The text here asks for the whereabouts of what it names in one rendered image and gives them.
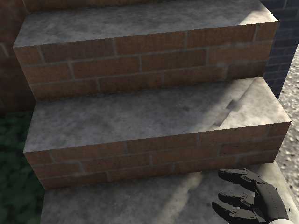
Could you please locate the right robot hand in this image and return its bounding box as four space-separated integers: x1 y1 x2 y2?
212 168 291 224

